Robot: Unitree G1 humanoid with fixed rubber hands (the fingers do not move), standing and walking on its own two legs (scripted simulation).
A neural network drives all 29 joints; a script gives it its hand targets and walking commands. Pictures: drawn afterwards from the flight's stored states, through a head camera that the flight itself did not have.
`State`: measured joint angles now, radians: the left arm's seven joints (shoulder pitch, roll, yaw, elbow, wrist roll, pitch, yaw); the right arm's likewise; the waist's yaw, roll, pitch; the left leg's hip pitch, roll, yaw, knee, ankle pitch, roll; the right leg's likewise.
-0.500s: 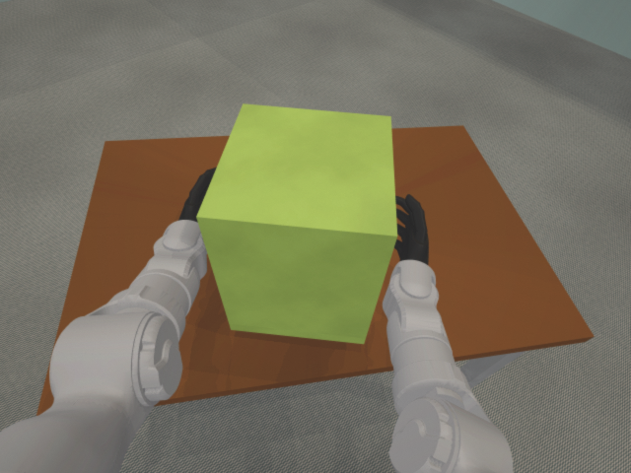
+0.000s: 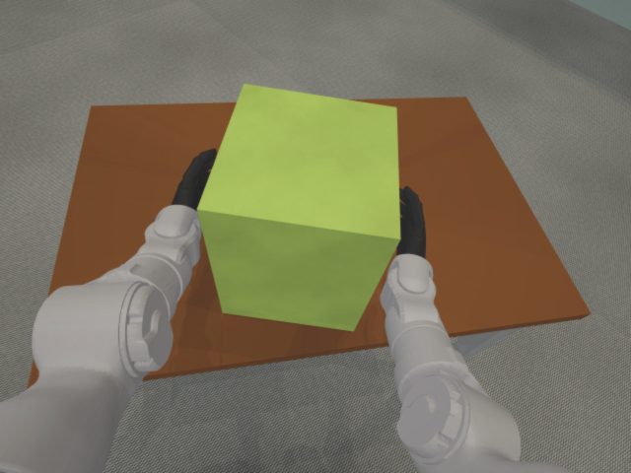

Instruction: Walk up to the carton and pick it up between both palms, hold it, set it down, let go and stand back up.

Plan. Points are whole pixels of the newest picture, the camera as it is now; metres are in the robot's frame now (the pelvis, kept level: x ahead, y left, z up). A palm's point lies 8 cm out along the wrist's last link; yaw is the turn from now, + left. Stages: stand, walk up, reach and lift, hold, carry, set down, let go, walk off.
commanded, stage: set down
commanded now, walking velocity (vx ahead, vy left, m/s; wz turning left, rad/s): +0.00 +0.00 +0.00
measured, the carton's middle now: (303, 217) +0.45 -0.05 +0.02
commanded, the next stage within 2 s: none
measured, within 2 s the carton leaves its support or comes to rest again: neither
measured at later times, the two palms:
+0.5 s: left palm (180, 154) +0.49 +0.10 +0.11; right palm (415, 212) +0.40 -0.18 +0.08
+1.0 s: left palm (149, 216) +0.45 +0.15 +0.05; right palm (429, 258) +0.36 -0.20 +0.03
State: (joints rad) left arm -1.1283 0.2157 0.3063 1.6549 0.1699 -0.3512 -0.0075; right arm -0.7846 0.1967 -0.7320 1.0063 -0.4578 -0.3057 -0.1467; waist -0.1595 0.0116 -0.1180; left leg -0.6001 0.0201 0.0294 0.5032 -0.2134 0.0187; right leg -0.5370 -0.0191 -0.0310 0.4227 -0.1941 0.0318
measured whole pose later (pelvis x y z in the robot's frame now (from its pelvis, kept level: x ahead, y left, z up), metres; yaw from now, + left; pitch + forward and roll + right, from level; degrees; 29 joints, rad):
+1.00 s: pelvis -0.03 +0.01 -0.01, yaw -1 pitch +21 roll -3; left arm -1.09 0.31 -0.06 1.54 -0.27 -0.22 -0.01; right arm -0.84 0.01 -0.36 1.10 -0.02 -0.12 -0.29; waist -0.16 0.06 -0.21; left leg -0.77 0.02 0.00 0.62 -0.22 0.03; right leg -0.70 -0.02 -0.06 0.51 -0.18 0.03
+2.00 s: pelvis -0.04 +0.02 -0.01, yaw -3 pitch +11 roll -3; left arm -0.64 0.40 -0.12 1.01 -0.37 -0.10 -0.10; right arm -0.44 -0.07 -0.10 0.67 0.21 -0.03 -0.32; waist -0.12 0.01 -0.10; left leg -0.60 0.03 0.04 0.66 -0.25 0.04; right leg -0.54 0.00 0.00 0.54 -0.19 0.04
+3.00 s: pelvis -0.02 +0.01 +0.00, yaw -4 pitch -6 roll -2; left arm 0.14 0.47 -0.05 0.20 -0.38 0.03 -0.13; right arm 0.31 0.00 0.04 0.04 0.19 0.07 -0.34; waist 0.04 -0.02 0.08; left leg -0.15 0.02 0.05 0.52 -0.27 0.03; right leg -0.11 -0.01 0.02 0.42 -0.21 0.04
